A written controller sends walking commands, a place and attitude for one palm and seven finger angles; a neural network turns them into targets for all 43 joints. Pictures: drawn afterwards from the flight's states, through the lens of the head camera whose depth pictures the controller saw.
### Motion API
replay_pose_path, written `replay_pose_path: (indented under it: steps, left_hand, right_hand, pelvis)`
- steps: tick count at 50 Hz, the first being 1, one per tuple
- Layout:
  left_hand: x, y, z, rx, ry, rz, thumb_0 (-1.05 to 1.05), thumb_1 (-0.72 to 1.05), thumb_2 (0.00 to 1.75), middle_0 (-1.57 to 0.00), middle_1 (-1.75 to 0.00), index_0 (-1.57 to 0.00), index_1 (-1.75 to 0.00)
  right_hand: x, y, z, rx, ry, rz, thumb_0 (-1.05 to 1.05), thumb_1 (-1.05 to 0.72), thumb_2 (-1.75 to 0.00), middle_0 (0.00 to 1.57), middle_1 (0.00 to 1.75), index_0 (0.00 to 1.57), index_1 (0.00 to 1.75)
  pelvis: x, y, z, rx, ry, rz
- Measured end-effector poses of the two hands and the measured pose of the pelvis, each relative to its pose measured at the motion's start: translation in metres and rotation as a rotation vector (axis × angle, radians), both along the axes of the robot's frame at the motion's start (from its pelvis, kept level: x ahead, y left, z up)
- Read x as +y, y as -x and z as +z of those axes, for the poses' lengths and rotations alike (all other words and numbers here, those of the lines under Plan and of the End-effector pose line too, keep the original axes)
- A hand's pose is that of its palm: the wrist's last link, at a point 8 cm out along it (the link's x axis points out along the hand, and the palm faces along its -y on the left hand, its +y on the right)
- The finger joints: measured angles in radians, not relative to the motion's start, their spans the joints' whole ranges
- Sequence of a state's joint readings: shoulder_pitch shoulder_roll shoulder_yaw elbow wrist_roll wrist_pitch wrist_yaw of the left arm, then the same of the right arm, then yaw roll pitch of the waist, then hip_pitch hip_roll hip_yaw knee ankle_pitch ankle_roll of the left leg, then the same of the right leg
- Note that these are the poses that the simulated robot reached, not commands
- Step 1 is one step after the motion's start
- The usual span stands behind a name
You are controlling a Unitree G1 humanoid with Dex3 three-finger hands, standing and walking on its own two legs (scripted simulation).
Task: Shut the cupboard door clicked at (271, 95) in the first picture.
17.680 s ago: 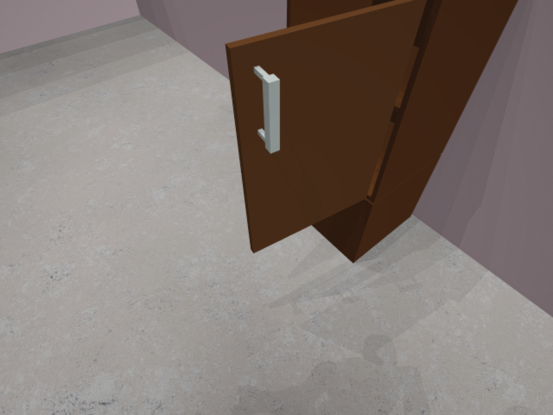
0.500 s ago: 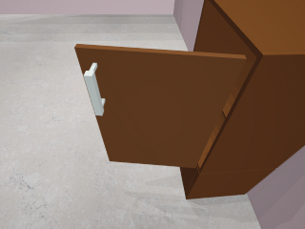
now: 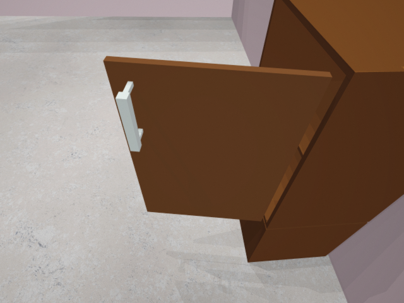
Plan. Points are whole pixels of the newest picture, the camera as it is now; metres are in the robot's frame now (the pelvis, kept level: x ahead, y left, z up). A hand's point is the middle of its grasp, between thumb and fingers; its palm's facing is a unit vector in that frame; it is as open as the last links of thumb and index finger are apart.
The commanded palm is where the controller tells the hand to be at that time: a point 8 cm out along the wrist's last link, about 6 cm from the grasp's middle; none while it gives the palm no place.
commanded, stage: look again from close up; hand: left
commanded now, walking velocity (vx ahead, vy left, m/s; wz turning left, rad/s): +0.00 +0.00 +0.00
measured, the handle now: (132, 118) +0.44 +0.18 +0.13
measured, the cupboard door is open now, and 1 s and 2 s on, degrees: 81 81 81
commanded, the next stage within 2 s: raise the hand and make a fist in 0.36 s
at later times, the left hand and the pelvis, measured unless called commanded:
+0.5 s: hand out of the picture -0.01 +0.17 -0.18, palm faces +0.09 -0.98 -0.18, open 7.3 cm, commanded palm +0.08 +0.22 -0.07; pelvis -0.01 +0.01 +0.00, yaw +1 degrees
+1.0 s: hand out of the picture +0.09 +0.19 -0.01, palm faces +0.20 -0.98 -0.09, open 5.6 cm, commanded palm +0.10 +0.22 +0.00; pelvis -0.06 -0.03 -0.07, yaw +6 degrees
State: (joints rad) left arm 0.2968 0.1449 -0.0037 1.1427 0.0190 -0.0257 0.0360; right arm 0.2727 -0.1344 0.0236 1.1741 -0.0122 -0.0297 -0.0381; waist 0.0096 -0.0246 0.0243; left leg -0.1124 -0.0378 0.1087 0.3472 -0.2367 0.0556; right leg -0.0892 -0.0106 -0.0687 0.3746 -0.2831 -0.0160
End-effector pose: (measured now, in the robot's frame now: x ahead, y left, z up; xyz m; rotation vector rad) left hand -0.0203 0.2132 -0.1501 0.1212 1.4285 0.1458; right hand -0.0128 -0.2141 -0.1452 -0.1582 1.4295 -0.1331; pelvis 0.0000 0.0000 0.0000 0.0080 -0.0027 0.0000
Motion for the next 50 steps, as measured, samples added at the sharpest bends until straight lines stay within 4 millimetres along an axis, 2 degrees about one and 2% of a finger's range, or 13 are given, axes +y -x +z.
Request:
replay_pose_path:
  steps: [24,26,28,30,33,35,36,38,41,43,45,47,50]
  left_hand:
    - [0.006,0.004,0.000,-0.009,-0.006,0.000,0.00,0.91,0.90,-0.19,-0.30,-0.20,-0.30]
    - [0.019,-0.022,0.016,-0.172,-0.044,0.071,0.02,0.92,0.90,-0.20,-0.30,-0.21,-0.30]
    - [0.033,-0.065,0.053,-0.470,-0.109,0.074,0.03,0.94,0.90,-0.20,-0.31,-0.21,-0.31]
    - [0.036,-0.108,0.093,-0.726,-0.141,0.071,0.03,0.94,0.90,-0.21,-0.32,-0.22,-0.32]
    - [0.024,-0.165,0.148,-1.084,-0.124,0.013,0.02,0.94,0.90,-0.24,-0.35,-0.24,-0.35]
    - [0.011,-0.187,0.170,-1.275,-0.057,-0.036,0.02,0.93,0.90,-0.26,-0.38,-0.27,-0.37]
    - [0.004,-0.192,0.174,-1.352,-0.008,-0.060,0.01,0.93,0.90,-0.27,-0.39,-0.28,-0.39]
    - [-0.010,-0.188,0.168,-1.453,0.095,-0.115,0.01,0.93,0.90,-0.30,-0.42,-0.31,-0.42]
    - [-0.018,-0.160,0.137,-1.429,0.185,-0.166,0.00,0.92,0.90,-0.35,-0.48,-0.36,-0.48]
    - [-0.013,-0.131,0.114,-1.332,0.179,-0.148,0.00,0.91,0.90,-0.39,-0.52,-0.40,-0.51]
    - [-0.001,-0.103,0.103,-1.253,0.118,-0.101,0.01,0.90,0.90,-0.43,-0.55,-0.44,-0.55]
    - [0.014,-0.082,0.109,-1.252,0.022,-0.055,0.01,0.90,0.90,-0.47,-0.59,-0.48,-0.59]
    - [0.025,-0.074,0.144,-1.411,-0.096,-0.038,0.02,0.90,0.90,-0.52,-0.65,-0.53,-0.65]
  right_hand:
    - [0.002,0.000,0.001,-0.012,0.005,0.010,0.01,-0.92,-0.90,0.20,0.30,0.20,0.30]
    - [-0.003,-0.006,0.006,-0.118,0.038,0.010,0.01,-0.93,-0.90,0.20,0.30,0.20,0.30]
    - [-0.011,-0.018,0.012,-0.266,0.063,0.021,0.02,-0.93,-0.90,0.20,0.30,0.20,0.30]
    - [-0.018,-0.033,0.014,-0.390,0.053,0.031,0.02,-0.93,-0.90,0.20,0.30,0.20,0.30]
    - [-0.030,-0.064,0.016,-0.553,0.045,0.071,0.02,-0.92,-0.90,0.20,0.30,0.20,0.30]
    - [-0.037,-0.085,0.022,-0.649,0.049,0.087,0.01,-0.92,-0.90,0.20,0.30,0.20,0.30]
    - [-0.040,-0.095,0.026,-0.691,0.053,0.094,0.01,-0.92,-0.90,0.20,0.30,0.20,0.30]
    - [-0.046,-0.113,0.036,-0.762,0.061,0.115,0.01,-0.92,-0.90,0.20,0.30,0.20,0.30]
    - [-0.053,-0.138,0.051,-0.840,0.082,0.171,0.01,-0.91,-0.90,0.20,0.30,0.20,0.30]
    - [-0.056,-0.153,0.058,-0.880,0.096,0.212,0.01,-0.91,-0.90,0.20,0.30,0.20,0.30]
    - [-0.056,-0.167,0.061,-0.915,0.100,0.251,0.01,-0.91,-0.90,0.20,0.30,0.20,0.30]
    - [-0.052,-0.178,0.060,-0.943,0.094,0.287,0.01,-0.91,-0.90,0.20,0.30,0.20,0.30]
    - [-0.039,-0.188,0.051,-0.967,0.060,0.329,0.01,-0.91,-0.90,0.20,0.30,0.20,0.30]
  pelvis:
    - [0.006,0.005,0.000,-0.001,0.006,0.008]
    - [0.005,0.011,-0.002,-0.005,0.002,0.013]
    - [0.003,0.014,-0.005,-0.007,-0.010,0.019]
    - [0.003,0.017,-0.008,-0.005,-0.015,0.045]
    - [0.003,0.026,-0.015,0.015,-0.007,0.070]
    - [0.000,0.033,-0.021,0.049,-0.002,0.065]
    - [-0.003,0.036,-0.025,0.070,-0.004,0.059]
    - [-0.011,0.042,-0.034,0.102,-0.011,0.046]
    - [-0.022,0.050,-0.047,0.126,-0.015,0.040]
    - [-0.027,0.053,-0.054,0.131,-0.010,0.046]
    - [-0.030,0.056,-0.059,0.133,0.002,0.059]
    - [-0.032,0.058,-0.063,0.135,0.018,0.076]
    - [-0.034,0.062,-0.069,0.137,0.039,0.099]
